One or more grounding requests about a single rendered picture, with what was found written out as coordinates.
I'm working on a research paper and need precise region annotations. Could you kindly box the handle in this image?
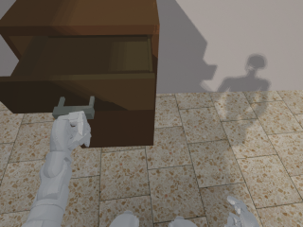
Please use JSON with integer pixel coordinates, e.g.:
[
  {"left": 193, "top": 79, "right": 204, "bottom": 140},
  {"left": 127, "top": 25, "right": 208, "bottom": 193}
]
[{"left": 52, "top": 96, "right": 95, "bottom": 119}]

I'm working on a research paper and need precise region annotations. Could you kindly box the drawer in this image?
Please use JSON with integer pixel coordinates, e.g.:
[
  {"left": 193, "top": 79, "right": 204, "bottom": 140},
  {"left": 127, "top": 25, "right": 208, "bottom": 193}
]
[{"left": 0, "top": 34, "right": 155, "bottom": 114}]

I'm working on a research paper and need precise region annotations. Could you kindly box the left robot thigh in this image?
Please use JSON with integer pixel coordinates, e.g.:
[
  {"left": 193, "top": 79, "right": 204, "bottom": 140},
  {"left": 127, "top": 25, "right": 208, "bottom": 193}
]
[{"left": 109, "top": 214, "right": 139, "bottom": 227}]

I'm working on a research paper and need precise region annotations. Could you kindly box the left robot hand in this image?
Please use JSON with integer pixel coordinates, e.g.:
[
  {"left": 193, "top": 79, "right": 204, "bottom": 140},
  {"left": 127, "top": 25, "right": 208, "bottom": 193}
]
[{"left": 49, "top": 111, "right": 92, "bottom": 155}]

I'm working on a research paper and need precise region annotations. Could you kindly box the cabinet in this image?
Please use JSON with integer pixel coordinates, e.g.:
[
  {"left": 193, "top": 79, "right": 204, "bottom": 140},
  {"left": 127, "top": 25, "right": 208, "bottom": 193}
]
[{"left": 0, "top": 0, "right": 160, "bottom": 148}]

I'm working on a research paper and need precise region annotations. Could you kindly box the right robot hand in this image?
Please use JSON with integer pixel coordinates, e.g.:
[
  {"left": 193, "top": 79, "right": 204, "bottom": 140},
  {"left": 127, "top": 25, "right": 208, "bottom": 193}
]
[{"left": 224, "top": 196, "right": 259, "bottom": 227}]

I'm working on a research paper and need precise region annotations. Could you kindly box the robot left forearm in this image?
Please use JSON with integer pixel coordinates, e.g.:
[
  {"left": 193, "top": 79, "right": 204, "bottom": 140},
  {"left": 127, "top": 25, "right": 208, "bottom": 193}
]
[{"left": 21, "top": 150, "right": 72, "bottom": 227}]

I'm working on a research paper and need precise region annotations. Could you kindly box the robot left shin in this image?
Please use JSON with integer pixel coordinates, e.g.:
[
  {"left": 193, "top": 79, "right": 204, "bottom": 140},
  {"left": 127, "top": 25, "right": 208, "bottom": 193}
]
[{"left": 123, "top": 211, "right": 133, "bottom": 215}]

